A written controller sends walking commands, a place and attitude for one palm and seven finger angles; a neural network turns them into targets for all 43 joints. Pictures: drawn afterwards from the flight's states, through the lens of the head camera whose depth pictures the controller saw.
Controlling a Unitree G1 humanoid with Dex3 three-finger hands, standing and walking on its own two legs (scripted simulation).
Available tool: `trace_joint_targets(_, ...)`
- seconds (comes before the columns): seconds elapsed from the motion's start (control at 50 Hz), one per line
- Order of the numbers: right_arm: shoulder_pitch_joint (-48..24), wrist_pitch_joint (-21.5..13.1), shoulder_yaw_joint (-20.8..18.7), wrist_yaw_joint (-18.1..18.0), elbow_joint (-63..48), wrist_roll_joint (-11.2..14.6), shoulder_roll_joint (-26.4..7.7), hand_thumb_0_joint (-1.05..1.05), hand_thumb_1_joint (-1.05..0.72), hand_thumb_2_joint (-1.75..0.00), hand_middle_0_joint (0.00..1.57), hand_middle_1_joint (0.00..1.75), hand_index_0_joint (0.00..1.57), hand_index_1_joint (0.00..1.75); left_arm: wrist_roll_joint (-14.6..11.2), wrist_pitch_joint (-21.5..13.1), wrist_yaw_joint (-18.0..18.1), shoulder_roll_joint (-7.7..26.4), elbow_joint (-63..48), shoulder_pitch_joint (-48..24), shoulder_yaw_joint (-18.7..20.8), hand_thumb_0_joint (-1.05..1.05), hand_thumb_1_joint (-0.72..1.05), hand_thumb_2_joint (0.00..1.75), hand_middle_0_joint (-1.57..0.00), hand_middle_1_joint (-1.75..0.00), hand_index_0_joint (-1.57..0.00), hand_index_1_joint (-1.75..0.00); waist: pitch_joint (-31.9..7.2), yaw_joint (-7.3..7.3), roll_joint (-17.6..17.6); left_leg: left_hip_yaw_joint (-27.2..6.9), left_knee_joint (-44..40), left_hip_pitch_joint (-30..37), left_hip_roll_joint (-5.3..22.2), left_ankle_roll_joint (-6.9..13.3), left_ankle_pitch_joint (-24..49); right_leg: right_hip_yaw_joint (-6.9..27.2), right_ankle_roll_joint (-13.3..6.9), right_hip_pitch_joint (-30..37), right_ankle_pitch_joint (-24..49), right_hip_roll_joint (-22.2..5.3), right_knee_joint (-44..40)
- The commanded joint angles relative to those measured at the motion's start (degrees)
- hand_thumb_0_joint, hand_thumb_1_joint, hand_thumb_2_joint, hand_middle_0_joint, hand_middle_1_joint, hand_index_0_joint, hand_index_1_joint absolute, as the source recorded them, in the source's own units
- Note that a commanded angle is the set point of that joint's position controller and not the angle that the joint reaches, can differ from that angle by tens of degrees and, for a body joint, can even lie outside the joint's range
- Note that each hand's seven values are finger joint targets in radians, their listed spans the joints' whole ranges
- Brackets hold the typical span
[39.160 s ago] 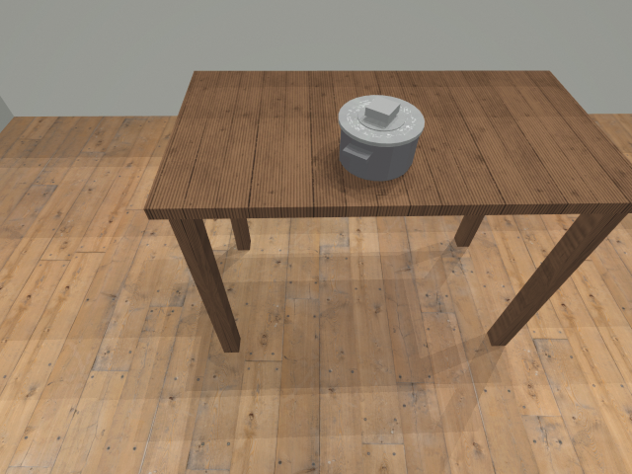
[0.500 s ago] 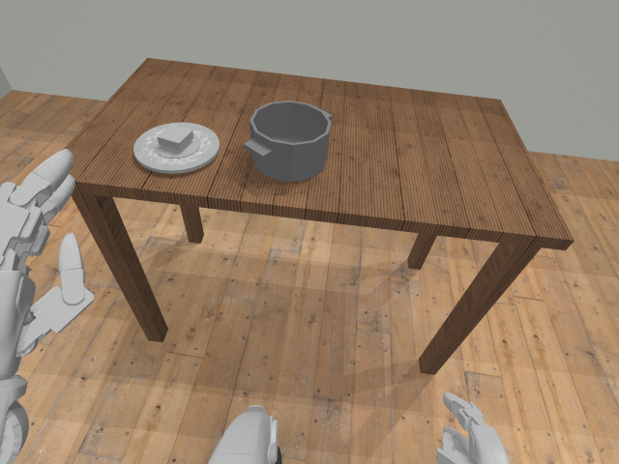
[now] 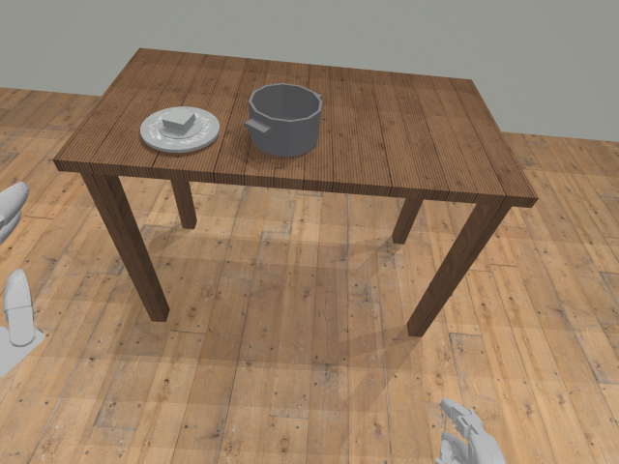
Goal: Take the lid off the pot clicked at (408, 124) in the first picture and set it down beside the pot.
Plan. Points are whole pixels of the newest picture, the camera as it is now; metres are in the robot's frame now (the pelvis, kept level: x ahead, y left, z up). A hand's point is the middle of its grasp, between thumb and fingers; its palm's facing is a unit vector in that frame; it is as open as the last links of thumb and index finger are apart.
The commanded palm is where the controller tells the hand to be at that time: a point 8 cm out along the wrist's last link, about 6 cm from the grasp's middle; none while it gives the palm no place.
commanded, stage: stop stepping back and stand still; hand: left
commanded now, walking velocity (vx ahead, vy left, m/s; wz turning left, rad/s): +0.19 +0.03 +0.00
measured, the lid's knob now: (179, 119) +0.78 +0.31 +0.00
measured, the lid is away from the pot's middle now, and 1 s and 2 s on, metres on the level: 0.23 0.23 0.23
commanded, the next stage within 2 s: let the arm hang, fingers relaxed in 0.16 s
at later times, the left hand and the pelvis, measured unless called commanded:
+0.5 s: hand (174, 433) +0.19 +0.19 -0.13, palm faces -0.01 -0.99 -0.10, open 7.4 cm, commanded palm none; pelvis +0.02 +0.03 +0.01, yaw +5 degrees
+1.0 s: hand out of the picture +0.15 +0.21 -0.16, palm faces +0.13 -0.96 -0.23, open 7.3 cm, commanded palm none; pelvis +0.11 +0.01 +0.00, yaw +4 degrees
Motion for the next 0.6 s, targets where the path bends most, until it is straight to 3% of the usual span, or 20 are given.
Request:
trace_joint_targets(0.0, -7.73, -2.16, -3.92, -1.79, -7.60, 0.81, -8.73, 0.00, -0.90, -0.90, 0.20, 0.30, 0.20, 0.30, -0.05, -1.33, 0.31, 6.85, -4.57, -8.11, 4.54, 0.00, 0.90, 0.90, -0.20, -0.30, -0.20, -0.30, -2.59, 0.62, -7.62, -0.98, 15.27, -14.97, -1.24, 1.58, -16.00, 14.16, -6.85, 14.19, -6.46, -8.27, -18.73)
trace_joint_targets(0.02, -7.58, -1.99, -4.57, -1.74, -7.80, 1.12, -8.58, 0.00, -0.90, -0.90, 0.20, 0.30, 0.20, 0.30, -0.34, -1.24, 0.36, 7.25, -3.44, -8.30, 4.31, 0.00, 0.90, 0.90, -0.20, -0.30, -0.20, -0.30, -2.97, 0.43, -15.04, 1.08, 31.48, -17.56, -5.06, 0.10, -12.39, 30.52, -11.29, 11.55, -5.63, -18.84, -25.08)
trace_joint_targets(0.04, -7.66, -1.87, -4.80, -1.85, -7.63, 0.51, -9.08, 0.00, -0.90, -0.90, 0.20, 0.30, 0.20, 0.30, -1.23, -1.38, 0.49, 8.03, -4.75, -10.97, 4.74, 0.00, 0.90, 0.90, -0.20, -0.30, -0.20, -0.30, -1.32, 0.39, -12.67, -0.46, 39.56, -18.85, -3.69, -0.91, -8.85, 27.83, -12.06, 10.37, 10.58, -20.82, -25.08)
trace_joint_targets(0.06, -7.30, -1.82, -5.82, -1.79, -6.52, 1.08, -10.12, 0.00, -0.90, -0.90, 0.20, 0.30, 0.20, 0.30, -0.68, -0.98, 0.64, 7.33, -6.72, -11.52, 3.64, 0.00, 0.90, 0.90, -0.20, -0.30, -0.20, -0.30, -2.83, 0.43, -14.71, -4.49, 39.90, -18.41, -1.13, -0.83, -7.96, 31.04, -13.62, 9.41, 5.00, -22.36, -24.79)
trace_joint_targets(0.08, -8.12, -1.54, -5.63, -1.57, -6.90, 1.02, -10.31, 0.00, -0.90, -0.90, 0.20, 0.30, 0.20, 0.30, -0.51, -1.19, 0.47, 6.07, -8.70, -10.75, 2.46, 0.00, 0.90, 0.90, -0.20, -0.30, -0.20, -0.30, 1.24, 0.67, -12.50, -6.49, 39.20, -17.51, 0.79, -0.58, -6.44, 32.49, -14.80, 4.21, 2.13, -22.61, -24.84)
trace_joint_targets(0.12, -10.22, -0.56, -4.36, -1.76, -7.46, 0.84, -8.69, 0.00, -0.90, -0.90, 0.20, 0.30, 0.20, 0.30, 0.01, -1.81, 0.12, 6.93, -13.28, -11.68, 3.29, 0.00, 0.90, 0.90, -0.20, -0.30, -0.20, -0.30, 6.87, 0.69, -4.10, -6.52, 27.45, -11.74, 4.83, 0.34, -8.47, 26.81, -13.84, -3.71, -2.03, -22.17, -23.90)
trace_joint_targets(0.18, -8.80, -1.70, -2.59, -2.89, -5.64, 0.11, -6.77, 0.00, -0.90, -0.90, 0.20, 0.30, 0.20, 0.30, 0.54, -1.39, 1.53, 4.47, -12.49, -11.84, 0.67, 0.00, 0.90, 0.90, -0.20, -0.30, -0.20, -0.30, 5.49, -0.33, 2.23, 2.52, -1.12, 5.17, 0.80, 0.58, -3.38, 11.06, -8.72, -6.21, -4.55, -13.86, -16.09)
trace_joint_targets(0.2, -8.34, -2.79, -2.79, -3.32, -5.62, 0.09, -7.23, 0.00, -0.90, -0.90, 0.20, 0.30, 0.20, 0.30, 0.49, -1.67, 2.15, 3.80, -12.85, -11.84, 0.16, 0.00, 0.90, 0.90, -0.20, -0.30, -0.20, -0.30, 4.34, -0.24, 7.19, 3.58, -10.07, 10.39, -1.28, 0.57, -1.35, 6.88, -6.52, -5.33, -2.57, -9.34, -8.89)
trace_joint_targets(0.22, 0.14, -5.46, -7.68, 1.72, 4.88, -0.70, -15.60, 0.00, -0.90, -0.90, 0.20, 0.30, 0.20, 0.30, 6.50, 7.62, -4.38, -15.35, 36.16, -13.95, -23.29, 0.00, 0.90, 0.90, -0.20, -0.30, -0.20, -0.30, 5.52, -7.95, 20.63, -19.27, -13.88, 16.29, 9.89, 4.20, 3.72, -2.50, -0.27, -26.88, -8.96, -5.02, 18.13)
trace_joint_targets(0.24, 7.48, 0.87, -7.19, 2.04, 3.22, -1.98, -17.65, 0.00, -0.90, -0.90, 0.20, 0.30, 0.20, 0.30, 6.87, 13.99, -5.81, -13.48, 35.88, -16.47, -18.89, 0.00, 0.90, 0.90, -0.20, -0.30, -0.20, -0.30, 3.98, -6.22, 24.76, -36.89, -17.54, 16.24, 16.70, 9.79, 15.49, 3.52, 1.03, -29.57, -15.06, -0.44, 30.27)
trace_joint_targets(0.26, 5.95, 1.80, -7.39, 1.25, 0.85, -1.72, -18.68, 0.00, -0.90, -0.90, 0.20, 0.30, 0.20, 0.30, 6.41, 14.62, -5.66, -11.82, 34.63, -16.49, -18.91, 0.00, 0.90, 0.90, -0.20, -0.30, -0.20, -0.30, 1.26, -5.62, 16.76, -40.10, -16.23, 15.45, 19.40, 13.02, 16.25, 9.92, 1.64, -28.42, -13.45, -0.64, 34.58)
trace_joint_targets(0.28, 6.30, 1.67, -7.81, 0.49, 0.57, -2.88, -17.42, 0.00, -0.90, -0.90, 0.20, 0.30, 0.20, 0.30, 6.30, 14.36, -5.51, -11.93, 35.42, -23.00, -19.84, 0.00, 0.90, 0.90, -0.20, -0.30, -0.20, -0.30, -0.12, -6.19, 5.82, -42.49, -14.44, 15.82, 18.79, 14.51, 21.51, 11.10, 1.86, -31.08, -11.50, -1.70, 36.61)
trace_joint_targets(0.32, 6.65, 2.10, -7.03, -0.08, 1.24, -3.70, -14.73, 0.00, -0.90, -0.90, 0.20, 0.30, 0.20, 0.30, 5.91, 14.78, -5.47, -12.20, 42.50, -30.67, -21.36, 0.00, 0.90, 0.90, -0.20, -0.30, -0.20, -0.30, -1.11, -4.97, -6.15, -34.27, -12.79, 15.06, 15.60, 12.01, 31.19, 12.43, 1.90, -28.94, -7.27, -2.21, 36.49)
trace_joint_targets(0.34, 5.33, 2.48, -6.39, -0.29, 2.65, -3.50, -13.85, 0.00, -0.90, -0.90, 0.20, 0.30, 0.20, 0.30, 5.55, 15.52, -5.93, -12.38, 46.81, -30.38, -21.57, 0.00, 0.90, 0.90, -0.20, -0.30, -0.20, -0.30, -1.10, -3.17, -6.17, -27.42, -14.22, 13.76, 13.70, 10.44, 27.62, 11.92, 2.18, -26.71, -4.73, -2.26, 35.56)
trace_joint_targets(0.38, 2.97, 2.30, -5.66, -0.52, 5.33, -3.11, -12.36, 0.00, -0.90, -0.90, 0.20, 0.30, 0.20, 0.30, 5.05, 16.67, -6.93, -11.85, 54.80, -30.99, -22.39, 0.00, 0.90, 0.90, -0.20, -0.30, -0.20, -0.30, -2.38, -1.18, -0.48, -19.65, -18.74, 10.67, 9.61, 7.86, 16.37, 11.71, 2.87, -22.19, 1.38, -2.30, 32.58)
trace_joint_targets(0.42, 1.80, 1.95, -5.13, -0.94, 7.38, -2.73, -11.34, 0.00, -0.90, -0.90, 0.20, 0.30, 0.20, 0.30, 4.98, 17.26, -7.43, -10.05, 60.87, -31.70, -23.27, 0.00, 0.90, 0.90, -0.20, -0.30, -0.20, -0.30, -3.24, -0.15, 8.34, -15.82, -21.82, 9.77, 7.07, 6.78, 10.45, 12.02, 3.46, -18.92, 5.58, -2.65, 27.06)
trace_joint_targets(0.48, 2.87, 2.26, -4.95, -1.54, 10.65, -2.84, -10.33, 0.00, -0.90, -0.90, 0.20, 0.30, 0.20, 0.30, 4.60, 16.90, -7.74, -9.90, 67.91, -32.55, -24.58, 0.00, 0.90, 0.90, -0.20, -0.30, -0.20, -0.30, -2.39, -0.26, 14.99, -10.81, -20.66, 8.59, 6.78, 5.80, 12.25, 8.10, 2.81, -9.72, 3.44, -3.10, 8.79)
trace_joint_targets(0.54, 5.76, 3.20, -4.95, -1.83, 14.26, -2.29, -9.44, 0.00, -0.90, -0.90, 0.20, 0.30, 0.20, 0.30, 4.10, 15.67, -7.39, -11.67, 75.15, -29.17, -25.08, 0.00, 0.90, 0.90, -0.20, -0.30, -0.20, -0.30, -3.68, 0.45, 11.52, -9.18, -14.40, 7.66, 6.37, 4.16, 21.00, 4.65, 1.94, 4.71, 9.04, 0.71, -6.91)
trace_joint_targets(0.56, 6.50, 3.41, -4.93, -1.71, 15.27, -1.93, -8.73, 0.00, -0.90, -0.90, 0.20, 0.30, 0.20, 0.30, 3.87, 15.14, -7.12, -11.23, 77.64, -26.92, -24.74, 0.00, 0.90, 0.90, -0.20, -0.30, -0.20, -0.30, -3.82, 1.30, 8.58, -8.06, -12.33, 5.67, 4.85, 2.86, 19.47, 5.35, 1.62, 10.06, 12.68, 0.98, -11.27)
trace_joint_targets(0.58, 7.41, 3.44, -4.72, -1.53, 16.24, -1.44, -7.25, 0.00, -0.90, -0.90, 0.20, 0.30, 0.20, 0.30, 3.79, 14.53, -6.67, -9.80, 79.77, -24.50, -24.17, 0.00, 0.90, 0.90, -0.20, -0.30, -0.20, -0.30, -4.55, 2.01, 5.90, -6.34, -8.78, 1.52, 2.72, 1.39, 14.49, 11.46, 0.15, 16.39, 16.02, -2.60, -13.65)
